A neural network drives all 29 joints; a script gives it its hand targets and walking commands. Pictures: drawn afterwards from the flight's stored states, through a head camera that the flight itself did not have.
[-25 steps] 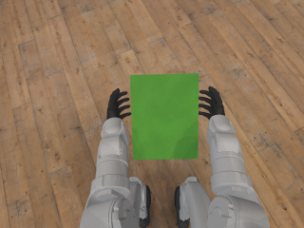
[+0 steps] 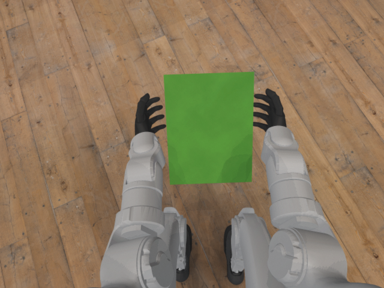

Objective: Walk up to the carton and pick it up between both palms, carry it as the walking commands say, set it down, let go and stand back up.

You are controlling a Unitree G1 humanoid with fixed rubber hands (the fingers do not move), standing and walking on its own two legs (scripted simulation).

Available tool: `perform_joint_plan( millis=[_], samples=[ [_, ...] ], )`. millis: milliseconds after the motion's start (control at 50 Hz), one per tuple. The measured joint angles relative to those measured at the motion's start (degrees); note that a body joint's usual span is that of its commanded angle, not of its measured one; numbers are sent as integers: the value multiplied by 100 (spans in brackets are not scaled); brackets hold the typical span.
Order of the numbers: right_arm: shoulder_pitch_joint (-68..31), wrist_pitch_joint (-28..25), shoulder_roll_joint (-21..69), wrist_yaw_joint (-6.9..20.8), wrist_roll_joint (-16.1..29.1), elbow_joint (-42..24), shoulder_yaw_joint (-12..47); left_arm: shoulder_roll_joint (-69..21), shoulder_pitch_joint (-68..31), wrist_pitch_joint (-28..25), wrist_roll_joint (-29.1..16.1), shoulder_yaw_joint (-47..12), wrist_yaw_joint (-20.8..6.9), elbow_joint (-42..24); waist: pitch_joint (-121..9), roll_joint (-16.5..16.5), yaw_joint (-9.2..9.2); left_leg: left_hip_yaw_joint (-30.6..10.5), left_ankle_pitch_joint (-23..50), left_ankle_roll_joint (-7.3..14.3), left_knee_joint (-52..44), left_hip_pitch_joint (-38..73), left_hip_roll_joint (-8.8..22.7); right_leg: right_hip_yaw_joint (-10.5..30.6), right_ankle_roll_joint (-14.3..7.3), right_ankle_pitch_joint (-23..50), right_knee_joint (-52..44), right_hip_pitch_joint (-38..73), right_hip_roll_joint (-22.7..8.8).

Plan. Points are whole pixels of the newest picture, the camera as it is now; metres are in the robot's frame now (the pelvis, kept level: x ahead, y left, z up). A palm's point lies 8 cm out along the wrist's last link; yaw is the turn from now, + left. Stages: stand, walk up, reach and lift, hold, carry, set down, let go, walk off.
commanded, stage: set down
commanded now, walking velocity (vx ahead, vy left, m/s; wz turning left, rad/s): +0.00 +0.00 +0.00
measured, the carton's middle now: (206, 125) +0.48 +0.00 -0.16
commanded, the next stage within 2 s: none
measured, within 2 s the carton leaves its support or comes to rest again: neither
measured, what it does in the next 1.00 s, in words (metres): lowers itself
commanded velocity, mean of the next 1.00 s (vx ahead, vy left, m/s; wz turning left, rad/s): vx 0.00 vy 0.00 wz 0.00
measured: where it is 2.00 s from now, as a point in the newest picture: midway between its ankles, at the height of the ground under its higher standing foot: (207, 263)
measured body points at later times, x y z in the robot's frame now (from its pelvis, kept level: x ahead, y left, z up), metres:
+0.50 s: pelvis -0.02 +0.00 -0.07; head +0.25 -0.01 +0.29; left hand +0.46 +0.12 -0.15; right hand +0.48 -0.14 -0.16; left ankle +0.08 +0.10 -0.55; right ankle +0.08 -0.10 -0.55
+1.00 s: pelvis -0.02 +0.00 -0.12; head +0.30 -0.03 +0.19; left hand +0.49 +0.12 -0.24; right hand +0.50 -0.15 -0.25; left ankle +0.08 +0.11 -0.55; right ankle +0.08 -0.10 -0.55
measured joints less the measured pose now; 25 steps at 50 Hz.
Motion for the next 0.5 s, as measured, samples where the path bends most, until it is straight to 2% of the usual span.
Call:
perform_joint_plan(
  millis=[280, 500],
  samples=[
    [-604, 15, -357, -23, 168, 357, 91, 133, -578, 40, -75, 13, 169, 176, 148, 4, -19, 1, -120, 0, 775, -917, -53, 27, 28, -126, 781, -916, 11],
    [-1090, 53, -592, -39, 276, 543, 192, 292, -1039, 79, -146, 42, 193, 263, 382, 1, -7, -13, -203, -38, 1323, -1522, -79, 27, 10, -204, 1337, -1533, 43]
  ],
)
